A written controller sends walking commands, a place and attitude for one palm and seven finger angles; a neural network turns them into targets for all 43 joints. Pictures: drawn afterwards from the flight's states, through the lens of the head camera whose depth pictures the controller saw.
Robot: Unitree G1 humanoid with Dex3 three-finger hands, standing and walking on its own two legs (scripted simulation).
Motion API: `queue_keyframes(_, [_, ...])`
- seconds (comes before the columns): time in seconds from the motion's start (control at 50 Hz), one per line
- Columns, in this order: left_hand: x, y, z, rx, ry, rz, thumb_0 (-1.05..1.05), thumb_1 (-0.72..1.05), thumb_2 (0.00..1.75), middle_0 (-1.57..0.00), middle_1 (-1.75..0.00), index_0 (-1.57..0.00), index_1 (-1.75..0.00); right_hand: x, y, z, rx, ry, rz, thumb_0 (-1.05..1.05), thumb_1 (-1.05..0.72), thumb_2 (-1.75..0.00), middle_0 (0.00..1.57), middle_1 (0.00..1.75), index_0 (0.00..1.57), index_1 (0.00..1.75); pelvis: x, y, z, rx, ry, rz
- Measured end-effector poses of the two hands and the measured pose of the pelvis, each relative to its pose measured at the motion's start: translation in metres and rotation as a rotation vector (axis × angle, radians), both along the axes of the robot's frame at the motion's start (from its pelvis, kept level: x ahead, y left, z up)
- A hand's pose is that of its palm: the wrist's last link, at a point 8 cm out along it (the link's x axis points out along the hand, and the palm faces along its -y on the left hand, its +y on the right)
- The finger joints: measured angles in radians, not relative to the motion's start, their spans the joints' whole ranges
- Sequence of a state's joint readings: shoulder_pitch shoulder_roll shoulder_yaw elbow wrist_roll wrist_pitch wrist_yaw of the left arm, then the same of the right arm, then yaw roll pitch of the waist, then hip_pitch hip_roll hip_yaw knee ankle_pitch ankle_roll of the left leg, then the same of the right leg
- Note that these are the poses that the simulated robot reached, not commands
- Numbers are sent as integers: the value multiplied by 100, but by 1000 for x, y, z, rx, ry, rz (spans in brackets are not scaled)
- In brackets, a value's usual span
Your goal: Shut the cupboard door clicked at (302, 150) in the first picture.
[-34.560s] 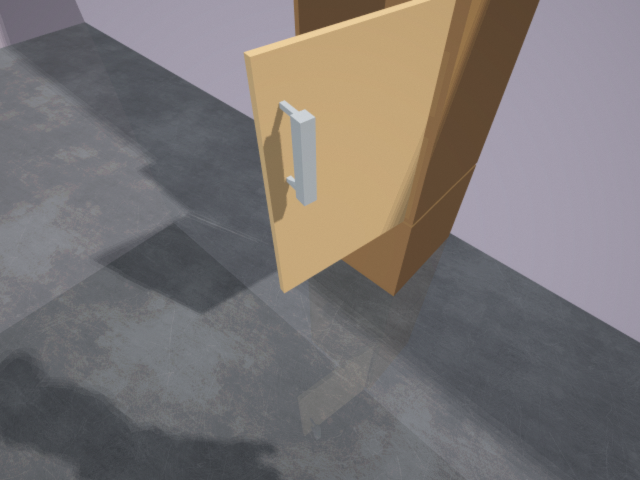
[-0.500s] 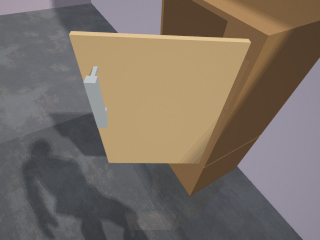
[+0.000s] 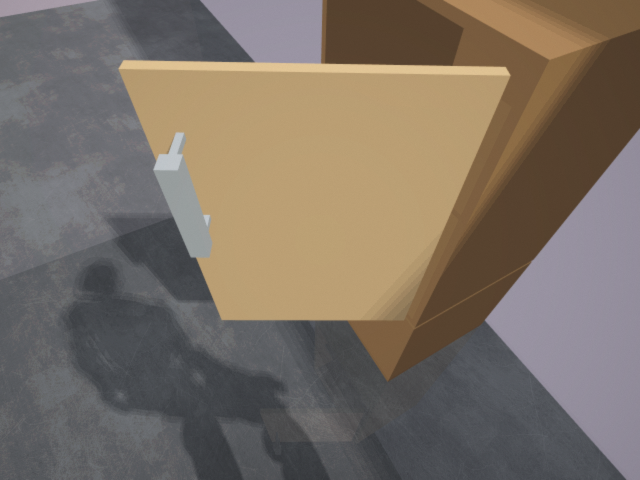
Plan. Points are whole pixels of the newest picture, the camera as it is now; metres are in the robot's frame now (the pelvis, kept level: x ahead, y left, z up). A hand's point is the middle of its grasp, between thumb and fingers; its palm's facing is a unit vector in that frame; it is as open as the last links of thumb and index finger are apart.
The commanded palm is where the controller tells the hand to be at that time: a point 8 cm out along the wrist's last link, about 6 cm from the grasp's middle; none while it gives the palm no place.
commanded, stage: come to a stop and stand still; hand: left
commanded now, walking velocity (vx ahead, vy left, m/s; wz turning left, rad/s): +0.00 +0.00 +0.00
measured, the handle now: (190, 198) +0.43 +0.21 +0.09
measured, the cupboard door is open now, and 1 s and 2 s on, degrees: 61 61 61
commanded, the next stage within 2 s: look again from close up in 0.88 s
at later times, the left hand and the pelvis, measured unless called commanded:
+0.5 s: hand out of the picture +0.03 +0.17 -0.16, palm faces -0.01 -0.97 -0.24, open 7.4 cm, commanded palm none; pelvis +0.00 -0.02 +0.01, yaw +0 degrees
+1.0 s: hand out of the picture +0.04 +0.16 -0.16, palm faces +0.03 -0.97 -0.22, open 7.3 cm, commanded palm none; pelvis +0.03 -0.02 +0.01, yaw +1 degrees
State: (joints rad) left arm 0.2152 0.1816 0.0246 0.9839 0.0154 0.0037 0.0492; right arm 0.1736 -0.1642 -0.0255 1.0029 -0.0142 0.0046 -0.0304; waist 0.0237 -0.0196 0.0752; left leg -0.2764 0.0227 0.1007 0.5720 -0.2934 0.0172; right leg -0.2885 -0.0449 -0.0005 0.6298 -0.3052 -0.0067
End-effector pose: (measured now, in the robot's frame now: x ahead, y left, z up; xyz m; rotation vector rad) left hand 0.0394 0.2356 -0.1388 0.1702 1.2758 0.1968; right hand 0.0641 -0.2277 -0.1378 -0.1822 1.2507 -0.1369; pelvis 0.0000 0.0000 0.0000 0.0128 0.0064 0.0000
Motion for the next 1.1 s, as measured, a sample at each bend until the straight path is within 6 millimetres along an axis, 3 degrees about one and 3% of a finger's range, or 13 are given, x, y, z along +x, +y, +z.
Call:
queue_keyframes(0.04, [1,2,-3,18,-31,-15,1,92,90,-21,-30,-20,-30,3,-5,-8,9,-26,-1,0,-93,-90,21,30,20,30,-3,-1,-8,-10,-7,1])
queue_keyframes(0.16, [3,4,9,37,-54,-36,1,92,90,-21,-30,-20,-30,-4,-1,-9,48,-87,-16,0,-92,-90,20,30,19,30,-3,1,-5,-5,-46,6])
queue_keyframes(0.32, [-3,-3,21,43,-45,-58,1,91,90,-20,-30,-20,-30,-37,-8,-10,61,-10,-20,0,-93,-90,20,30,20,30,-9,-8,3,6,-33,-1])
queue_keyframes(0.46, [-16,-15,18,18,31,-53,1,91,90,-21,-30,-20,-30,-74,-13,-9,61,124,-34,0,-92,-90,20,30,19,30,-5,-15,6,9,-15,0])
queue_keyframes(0.56, [-20,-23,14,-3,64,-40,1,91,90,-21,-30,-20,-30,-86,-15,-6,54,186,-42,0,-91,-90,20,30,19,30,2,-19,8,7,-14,2])
queue_keyframes(0.66, [-17,-28,10,-14,77,-30,1,91,90,-21,-30,-20,-30,-79,-15,-5,49,194,-42,0,-91,-90,20,30,19,30,9,-22,8,5,-17,4])
queue_keyframes(0.9, [-7,-30,9,-17,69,-9,1,91,90,-21,-30,-20,-30,-31,-18,-4,37,122,-10,1,-92,-90,20,30,19,30,21,-24,9,2,-16,12])
queue_keyframes(1.1, [-2,-29,8,-19,81,0,1,91,90,-21,-30,-20,-30,-8,-22,0,20,96,5,0,-92,-90,20,30,19,30,30,-24,10,3,-10,13])
